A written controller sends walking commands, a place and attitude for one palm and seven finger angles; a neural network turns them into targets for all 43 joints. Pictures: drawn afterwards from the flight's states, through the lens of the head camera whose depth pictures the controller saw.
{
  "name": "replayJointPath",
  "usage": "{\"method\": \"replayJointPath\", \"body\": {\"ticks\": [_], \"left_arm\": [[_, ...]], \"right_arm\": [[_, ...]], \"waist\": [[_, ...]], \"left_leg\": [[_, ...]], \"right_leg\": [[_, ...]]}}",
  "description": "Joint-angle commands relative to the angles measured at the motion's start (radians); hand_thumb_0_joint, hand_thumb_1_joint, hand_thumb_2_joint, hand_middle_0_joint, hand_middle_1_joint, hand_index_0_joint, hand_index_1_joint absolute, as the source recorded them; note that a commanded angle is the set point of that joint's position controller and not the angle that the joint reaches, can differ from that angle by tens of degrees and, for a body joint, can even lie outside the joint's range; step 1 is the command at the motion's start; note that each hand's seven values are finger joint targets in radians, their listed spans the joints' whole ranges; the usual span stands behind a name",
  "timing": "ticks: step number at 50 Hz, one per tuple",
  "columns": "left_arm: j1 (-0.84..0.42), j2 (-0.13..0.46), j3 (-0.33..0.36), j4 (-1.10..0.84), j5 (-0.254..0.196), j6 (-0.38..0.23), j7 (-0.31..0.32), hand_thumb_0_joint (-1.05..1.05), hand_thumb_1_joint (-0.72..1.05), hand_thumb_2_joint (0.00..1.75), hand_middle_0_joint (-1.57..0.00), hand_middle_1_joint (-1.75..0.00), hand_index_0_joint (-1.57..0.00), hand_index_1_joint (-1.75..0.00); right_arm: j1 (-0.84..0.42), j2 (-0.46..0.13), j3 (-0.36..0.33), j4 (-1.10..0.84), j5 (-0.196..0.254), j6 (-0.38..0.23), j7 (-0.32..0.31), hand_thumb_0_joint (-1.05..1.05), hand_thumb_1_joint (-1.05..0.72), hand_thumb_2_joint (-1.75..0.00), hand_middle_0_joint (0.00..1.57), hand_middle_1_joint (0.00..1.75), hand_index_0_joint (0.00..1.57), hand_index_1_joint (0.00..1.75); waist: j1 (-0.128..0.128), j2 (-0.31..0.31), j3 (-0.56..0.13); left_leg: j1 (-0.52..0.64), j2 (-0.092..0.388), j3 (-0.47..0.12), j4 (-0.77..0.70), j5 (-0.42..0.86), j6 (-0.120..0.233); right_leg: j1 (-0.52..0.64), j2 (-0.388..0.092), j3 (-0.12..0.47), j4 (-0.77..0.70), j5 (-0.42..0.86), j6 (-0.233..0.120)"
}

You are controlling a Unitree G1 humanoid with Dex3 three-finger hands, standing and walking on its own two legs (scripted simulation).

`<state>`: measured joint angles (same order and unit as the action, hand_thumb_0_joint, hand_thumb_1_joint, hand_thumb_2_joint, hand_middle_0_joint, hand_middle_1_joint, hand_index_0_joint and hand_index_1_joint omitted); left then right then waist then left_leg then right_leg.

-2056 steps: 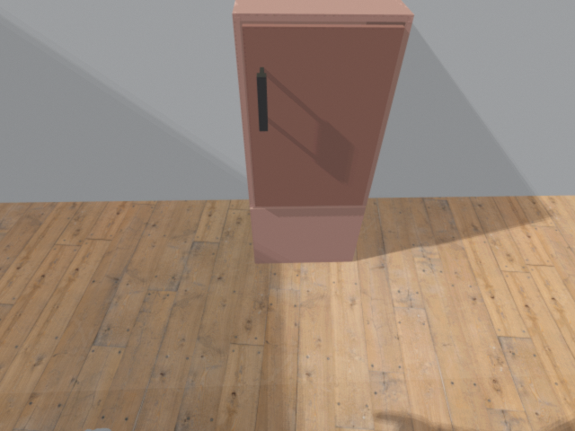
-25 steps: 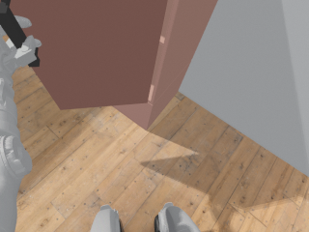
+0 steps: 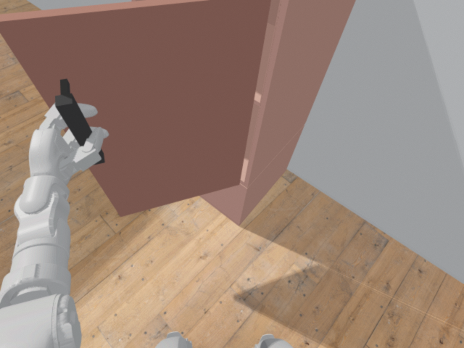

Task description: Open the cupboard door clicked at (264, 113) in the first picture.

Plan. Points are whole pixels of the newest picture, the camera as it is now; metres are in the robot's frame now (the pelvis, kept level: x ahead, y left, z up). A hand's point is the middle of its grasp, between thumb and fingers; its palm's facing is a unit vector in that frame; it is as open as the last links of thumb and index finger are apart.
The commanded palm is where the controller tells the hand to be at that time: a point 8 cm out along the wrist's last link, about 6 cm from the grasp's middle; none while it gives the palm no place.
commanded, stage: pull the door open along its arc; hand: left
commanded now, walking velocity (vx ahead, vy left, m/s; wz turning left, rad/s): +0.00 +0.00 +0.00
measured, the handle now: (82, 124) +0.49 +0.25 +0.08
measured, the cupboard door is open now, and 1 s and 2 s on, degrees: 58 89 91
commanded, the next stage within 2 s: open thumb and fingers to let go in 0.58 s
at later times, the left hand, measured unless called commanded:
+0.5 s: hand (146, 207) +0.32 +0.12 +0.08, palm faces +0.45 -0.89 +0.03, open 6.4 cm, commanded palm +0.26 +0.16 +0.07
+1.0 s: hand (166, 219) +0.31 +0.09 +0.07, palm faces +0.45 -0.89 +0.03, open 8.4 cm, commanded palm +0.25 +0.14 +0.07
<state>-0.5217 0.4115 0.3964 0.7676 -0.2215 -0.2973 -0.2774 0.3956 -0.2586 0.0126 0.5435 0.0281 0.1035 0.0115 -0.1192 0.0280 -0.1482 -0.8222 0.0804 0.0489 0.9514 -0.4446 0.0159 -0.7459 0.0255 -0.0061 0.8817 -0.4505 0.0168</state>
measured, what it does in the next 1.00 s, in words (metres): stands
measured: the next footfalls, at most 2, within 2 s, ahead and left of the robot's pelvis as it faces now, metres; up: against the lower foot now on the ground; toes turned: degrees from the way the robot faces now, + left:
none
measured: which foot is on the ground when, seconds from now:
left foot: down 0.00-1.00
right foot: down 0.00-1.00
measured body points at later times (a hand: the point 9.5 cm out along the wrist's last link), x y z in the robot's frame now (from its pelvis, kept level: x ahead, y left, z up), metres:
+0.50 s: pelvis -0.01 -0.04 +0.01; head +0.02 -0.04 +0.46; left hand +0.29 +0.17 +0.08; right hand +0.16 -0.25 -0.10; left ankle +0.00 +0.11 -0.69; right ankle -0.02 -0.14 -0.69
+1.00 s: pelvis -0.01 -0.05 +0.01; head +0.02 -0.06 +0.46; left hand +0.28 +0.14 +0.08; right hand +0.17 -0.26 -0.10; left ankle +0.00 +0.11 -0.69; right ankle -0.02 -0.14 -0.69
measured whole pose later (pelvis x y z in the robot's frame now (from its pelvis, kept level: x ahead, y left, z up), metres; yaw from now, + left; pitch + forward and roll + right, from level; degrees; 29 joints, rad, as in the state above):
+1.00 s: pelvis -0.01 -0.05 +0.01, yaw +5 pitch +9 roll +1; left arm -0.05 -0.04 -0.04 0.28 -0.02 -0.29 0.44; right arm 0.20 -0.20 0.00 0.60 -0.06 0.04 -0.01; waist -0.01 0.02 -0.13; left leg -0.63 0.04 -0.02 0.86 -0.39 -0.05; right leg -0.57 0.00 -0.07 0.89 -0.48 -0.05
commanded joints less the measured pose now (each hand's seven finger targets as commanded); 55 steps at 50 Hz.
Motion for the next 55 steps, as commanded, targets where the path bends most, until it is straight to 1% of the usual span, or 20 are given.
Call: {"method": "replayJointPath", "body": {"ticks": [1,5,9,11,13,14,18,19,21,24,31,33,34,35,42,44,45,51,54,55], "left_arm": [[0.045,0.114,0.108,-0.338,-0.048,-0.022,0.241,0.0,0.9,0.9,-0.4,-1.35,-0.4,-1.35],[0.125,0.006,0.04,-0.467,0.046,-0.015,0.442,0.0,0.9,0.9,-0.4,-1.35,-0.4,-1.35],[0.118,-0.079,-0.048,-0.528,0.135,-0.017,0.576,0.0,0.9,0.9,-0.4,-1.35,-0.4,-1.35],[0.133,-0.145,-0.104,-0.563,0.162,-0.023,0.618,0.0,0.9,0.9,-0.4,-1.35,-0.4,-1.35],[0.15,-0.2,-0.163,-0.587,0.18,-0.027,0.645,0.0,0.9,0.9,-0.4,-1.35,-0.4,-1.35],[0.154,-0.207,-0.172,-0.585,0.184,-0.028,0.66,0.0,0.9,0.9,-0.4,-1.35,-0.4,-1.35],[0.162,-0.266,-0.242,-0.622,0.207,-0.039,0.693,0.0,0.9,0.9,-0.4,-1.35,-0.4,-1.35],[0.18,-0.277,-0.263,-0.633,0.213,-0.042,0.693,0.0,0.9,0.9,-0.4,-1.35,-0.4,-1.35],[0.221,-0.318,-0.307,-0.661,0.214,-0.043,0.691,0.0,0.9,0.9,-0.4,-1.35,-0.4,-1.35],[0.286,-0.354,-0.353,-0.688,0.21,-0.039,0.689,0.0,0.9,0.9,-0.4,-1.35,-0.4,-1.35],[0.375,-0.483,-0.5,-0.784,0.237,-0.021,0.738,0.0,0.9,0.9,-0.4,-1.35,-0.4,-1.35],[0.33,-0.463,-0.497,-0.78,0.258,-0.015,0.761,0.0,0.9,0.9,-0.4,-1.35,-0.4,-1.35],[0.237,-0.42,-0.472,-0.755,0.27,-0.016,0.773,0.0,0.9,0.9,-0.4,-1.35,-0.4,-1.35],[0.201,-0.391,-0.438,-0.752,0.274,-0.022,0.778,0.0,0.83,0.87,-0.4,-1.34,-0.4,-1.34],[0.216,-0.425,-0.432,-0.71,0.223,-0.047,0.736,0.0,0.34,0.66,-0.36,-1.29,-0.36,-1.29],[0.245,-0.406,-0.408,-0.681,0.217,-0.054,0.729,0.0,0.2,0.6,-0.35,-1.27,-0.35,-1.27],[0.239,-0.409,-0.414,-0.696,0.212,-0.059,0.725,0.0,0.13,0.57,-0.35,-1.27,-0.35,-1.27],[0.28,-0.43,-0.44,-0.74,0.229,-0.065,0.726,0.0,-0.29,0.39,-0.32,-1.22,-0.32,-1.22],[0.245,-0.414,-0.441,-0.72,0.239,-0.064,0.727,0.0,-0.5,0.3,-0.3,-1.2,-0.3,-1.2],[0.228,-0.433,-0.46,-0.735,0.241,-0.066,0.728,0.0,-0.5,0.3,-0.3,-1.2,-0.3,-1.2]], "right_arm": [[0.008,-0.125,-0.063,-0.121,-0.009,-0.064,0.006,0.0,-0.9,-0.9,0.2,0.3,0.2,0.3],[-0.034,-0.109,-0.063,-0.114,-0.029,-0.077,0.017,0.0,-0.9,-0.9,0.2,0.3,0.2,0.3],[-0.078,-0.096,-0.059,-0.108,-0.051,-0.068,0.013,0.0,-0.9,-0.9,0.2,0.3,0.2,0.3],[-0.11,-0.08,-0.057,-0.109,-0.056,-0.069,0.01,0.0,-0.9,-0.9,0.2,0.3,0.2,0.3],[-0.133,-0.074,-0.054,-0.11,-0.061,-0.07,0.009,0.0,-0.9,-0.9,0.2,0.3,0.2,0.3],[-0.139,-0.073,-0.055,-0.107,-0.064,-0.071,0.005,0.0,-0.9,-0.9,0.2,0.3,0.2,0.3],[-0.185,-0.061,-0.052,-0.102,-0.071,-0.075,-0.002,0.0,-0.9,-0.9,0.2,0.3,0.2,0.3],[-0.181,-0.059,-0.052,-0.103,-0.076,-0.078,-0.004,0.0,-0.9,-0.9,0.2,0.3,0.2,0.3],[-0.2,-0.053,-0.051,-0.106,-0.076,-0.083,-0.004,0.0,-0.9,-0.9,0.2,0.3,0.2,0.3],[-0.21,-0.051,-0.05,-0.112,-0.076,-0.089,-0.004,0.0,-0.9,-0.9,0.2,0.3,0.2,0.3],[-0.235,-0.039,-0.052,-0.126,-0.082,-0.112,0.0,0.0,-0.9,-0.9,0.2,0.3,0.2,0.3],[-0.235,-0.042,-0.053,-0.117,-0.086,-0.114,-0.005,0.0,-0.9,-0.9,0.2,0.3,0.2,0.3],[-0.238,-0.045,-0.049,-0.094,-0.088,-0.11,-0.015,0.0,-0.9,-0.9,0.2,0.3,0.2,0.3],[-0.247,-0.043,-0.05,-0.087,-0.092,-0.108,-0.022,0.0,-0.9,-0.9,0.2,0.3,0.2,0.3],[-0.261,-0.027,-0.047,-0.073,-0.085,-0.107,-0.034,0.0,-0.9,-0.9,0.2,0.3,0.2,0.3],[-0.248,-0.031,-0.048,-0.068,-0.087,-0.109,-0.033,0.0,-0.9,-0.9,0.2,0.3,0.2,0.3],[-0.254,-0.03,-0.047,-0.073,-0.087,-0.11,-0.032,0.0,-0.9,-0.9,0.2,0.3,0.2,0.3],[-0.242,-0.029,-0.053,-0.09,-0.087,-0.109,-0.02,0.0,-0.9,-0.9,0.2,0.3,0.2,0.3],[-0.244,-0.035,-0.051,-0.081,-0.086,-0.107,-0.023,0.0,-0.9,-0.9,0.2,0.3,0.2,0.3],[-0.253,-0.033,-0.052,-0.085,-0.087,-0.107,-0.023,0.0,-0.9,-0.9,0.2,0.3,0.2,0.3]], "waist": [[0.138,0.021,-0.337],[0.129,-0.006,-0.293],[0.116,-0.042,-0.261],[0.124,-0.019,-0.265],[0.117,-0.021,-0.245],[0.109,-0.068,-0.229],[0.111,-0.039,-0.211],[0.106,-0.076,-0.206],[0.111,-0.046,-0.203],[0.111,-0.09,-0.184],[0.105,-0.1,-0.166],[0.092,-0.128,-0.158],[0.068,-0.148,-0.12],[0.08,-0.137,-0.133],[0.104,-0.096,-0.198],[0.104,-0.145,-0.203],[0.105,-0.126,-0.202],[0.114,-0.09,-0.218],[0.091,-0.124,-0.167],[0.094,-0.094,-0.183]], "left_leg": [[0.289,-0.059,-0.025,-0.123,0.513,-0.01],[0.285,-0.062,-0.022,-0.133,0.479,-0.014],[0.287,-0.065,-0.029,-0.142,0.402,-0.014],[0.303,-0.069,-0.024,-0.148,0.38,-0.015],[0.311,-0.071,-0.023,-0.152,0.35,-0.014],[0.299,-0.07,-0.028,-0.151,0.325,-0.01],[0.307,-0.076,-0.022,-0.155,0.286,-0.009],[0.305,-0.076,-0.025,-0.155,0.281,-0.006],[0.315,-0.079,-0.018,-0.155,0.281,-0.006],[0.314,-0.079,-0.023,-0.159,0.271,-0.004],[0.327,-0.084,-0.027,-0.153,0.256,-0.003],[0.312,-0.085,-0.031,-0.144,0.24,-0.002],[0.294,-0.085,-0.037,-0.134,0.213,0.002],[0.282,-0.089,-0.036,-0.132,0.192,0.001],[0.305,-0.093,-0.034,-0.138,0.229,-0.004],[0.299,-0.09,-0.04,-0.135,0.247,-0.004],[0.298,-0.091,-0.038,-0.135,0.252,-0.004],[0.324,-0.089,-0.033,-0.137,0.291,-0.005],[0.314,-0.082,-0.039,-0.133,0.263,-0.002],[0.325,-0.084,-0.036,-0.136,0.261,-0.001]], "right_leg": [[0.235,0.037,-0.068,-0.059,0.506,-0.022],[0.252,0.029,-0.065,-0.06,0.503,-0.023],[0.261,0.017,-0.055,-0.076,0.446,-0.029],[0.269,0.008,-0.05,-0.084,0.433,-0.032],[0.268,0.003,-0.049,-0.098,0.412,-0.033],[0.266,0.004,-0.045,-0.11,0.391,-0.031],[0.267,-0.009,-0.03,-0.128,0.361,-0.031],[0.274,-0.009,-0.029,-0.135,0.363,-0.029],[0.28,-0.017,-0.023,-0.14,0.373,-0.029],[0.292,-0.021,-0.018,-0.156,0.369,-0.026],[0.285,-0.036,-0.01,-0.166,0.36,-0.019],[0.271,-0.043,-0.002,-0.17,0.352,-0.014],[0.241,-0.049,0.015,-0.187,0.314,-0.008],[0.242,-0.058,0.034,-0.197,0.279,-0.006],[0.297,-0.06,0.031,-0.181,0.363,-0.007],[0.309,-0.06,0.028,-0.173,0.413,0.0],[0.313,-0.064,0.032,-0.17,0.435,0.003],[0.309,-0.05,0.003,-0.143,0.45,-0.013],[0.267,-0.047,0.004,-0.159,0.389,-0.012],[0.261,-0.043,-0.002,-0.153,0.365,-0.017]]}}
